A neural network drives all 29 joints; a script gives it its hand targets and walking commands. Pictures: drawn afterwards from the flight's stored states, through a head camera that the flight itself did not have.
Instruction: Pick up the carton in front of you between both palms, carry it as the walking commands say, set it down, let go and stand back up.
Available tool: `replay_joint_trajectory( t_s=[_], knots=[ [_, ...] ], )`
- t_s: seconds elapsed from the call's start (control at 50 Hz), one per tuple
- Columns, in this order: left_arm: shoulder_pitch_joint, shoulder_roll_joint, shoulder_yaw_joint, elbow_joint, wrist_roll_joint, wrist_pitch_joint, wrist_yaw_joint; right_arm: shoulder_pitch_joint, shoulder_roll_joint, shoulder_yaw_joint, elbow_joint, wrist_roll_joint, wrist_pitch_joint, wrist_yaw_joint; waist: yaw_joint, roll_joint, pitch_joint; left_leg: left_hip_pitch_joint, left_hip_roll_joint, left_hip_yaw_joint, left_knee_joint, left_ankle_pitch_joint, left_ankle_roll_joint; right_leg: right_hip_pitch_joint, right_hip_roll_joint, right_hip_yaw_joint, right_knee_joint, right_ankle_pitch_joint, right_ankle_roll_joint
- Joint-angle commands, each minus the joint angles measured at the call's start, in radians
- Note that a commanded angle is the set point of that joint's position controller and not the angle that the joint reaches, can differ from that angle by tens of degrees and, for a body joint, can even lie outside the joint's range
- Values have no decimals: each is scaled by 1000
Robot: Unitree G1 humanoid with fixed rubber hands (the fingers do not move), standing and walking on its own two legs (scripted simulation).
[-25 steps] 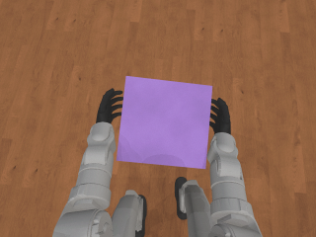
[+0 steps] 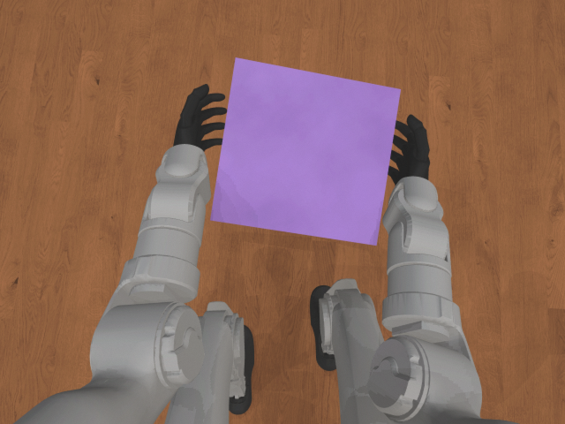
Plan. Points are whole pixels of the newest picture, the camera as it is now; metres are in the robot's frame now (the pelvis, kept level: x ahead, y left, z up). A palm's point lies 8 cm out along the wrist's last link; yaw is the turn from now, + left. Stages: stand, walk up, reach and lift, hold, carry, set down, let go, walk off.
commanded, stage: set down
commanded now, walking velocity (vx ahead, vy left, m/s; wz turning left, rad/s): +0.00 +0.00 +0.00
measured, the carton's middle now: (295, 166) +0.48 -0.06 -0.18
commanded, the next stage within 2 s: none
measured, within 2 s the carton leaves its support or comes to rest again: rests again in 1.48 s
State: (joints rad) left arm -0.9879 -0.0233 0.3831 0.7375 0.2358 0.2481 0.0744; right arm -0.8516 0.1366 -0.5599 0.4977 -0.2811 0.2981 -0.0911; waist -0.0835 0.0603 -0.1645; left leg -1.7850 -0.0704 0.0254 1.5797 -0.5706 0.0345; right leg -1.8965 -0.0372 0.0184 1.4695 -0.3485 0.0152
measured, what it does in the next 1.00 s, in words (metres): lowers itself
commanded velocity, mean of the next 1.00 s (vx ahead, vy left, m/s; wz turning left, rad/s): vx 0.00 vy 0.00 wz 0.00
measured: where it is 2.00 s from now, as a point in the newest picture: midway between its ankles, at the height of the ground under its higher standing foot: (284, 362)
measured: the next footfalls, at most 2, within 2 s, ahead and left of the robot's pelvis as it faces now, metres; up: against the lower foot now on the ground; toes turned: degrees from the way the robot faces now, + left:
none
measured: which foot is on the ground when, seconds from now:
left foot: down 0.00-1.00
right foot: down 0.00-1.00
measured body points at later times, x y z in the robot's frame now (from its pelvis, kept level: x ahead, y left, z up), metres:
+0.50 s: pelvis -0.02 -0.01 -0.11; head +0.32 -0.02 +0.18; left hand +0.55 +0.06 -0.24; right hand +0.45 -0.23 -0.25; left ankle +0.05 +0.10 -0.52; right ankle +0.13 -0.13 -0.52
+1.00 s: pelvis -0.01 +0.00 -0.16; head +0.36 +0.02 +0.09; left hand +0.57 +0.04 -0.34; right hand +0.48 -0.25 -0.31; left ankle +0.05 +0.10 -0.52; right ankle +0.13 -0.14 -0.52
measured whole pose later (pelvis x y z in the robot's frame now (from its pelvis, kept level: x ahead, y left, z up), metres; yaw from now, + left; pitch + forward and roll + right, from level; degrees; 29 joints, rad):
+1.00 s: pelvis -0.01 +0.00 -0.16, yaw -1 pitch +47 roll -4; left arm -1.52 0.29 0.02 1.10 0.09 0.26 0.10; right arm -1.30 -0.07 -0.61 0.79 -0.08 0.26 -0.06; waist -0.22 0.00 0.17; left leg -2.27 -0.11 0.00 2.15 -0.69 0.04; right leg -2.36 0.01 0.03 1.98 -0.44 0.08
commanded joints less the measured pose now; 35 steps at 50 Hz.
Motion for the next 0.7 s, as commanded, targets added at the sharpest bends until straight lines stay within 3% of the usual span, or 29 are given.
replay_joint_trajectory(
  t_s=[0.0,0.08,0.16,0.28,0.42,0.56,0.68],
  knots=[
    [-543,-889,-481,57,-128,-14,-266,-641,806,581,54,141,-24,253,-50,6,-989,235,-123,-47,-155,279,-35,739,163,-52,29,311,13],
    [-586,-853,-466,86,-124,-9,-261,-721,793,596,34,173,-24,241,-34,-4,-1009,209,-124,-33,-93,266,-31,662,166,-66,78,281,30],
    [-645,-830,-479,104,-143,-6,-270,-744,763,558,44,163,-22,215,-75,13,-1008,99,-128,-19,-35,223,-29,681,162,-66,125,288,30],
    [-720,-777,-457,156,-143,-2,-272,-834,715,516,43,170,-31,193,-90,50,-983,7,-125,-11,40,191,-25,620,155,-74,196,274,30],
    [-806,-695,-432,220,-139,1,-256,-959,638,485,30,196,-43,181,-99,54,-954,-46,-117,-15,118,157,-14,549,145,-96,282,245,39],
    [-897,-634,-473,256,-180,-2,-247,-1057,562,465,27,232,-57,178,-133,73,-930,-32,-98,-28,200,166,-13,505,127,-118,370,257,43],
    [-958,-552,-482,238,-188,-33,-240,-907,602,324,224,224,-46,210,-134,157,-748,-69,-78,-34,251,204,-16,329,119,-101,431,284,36]
  ],
)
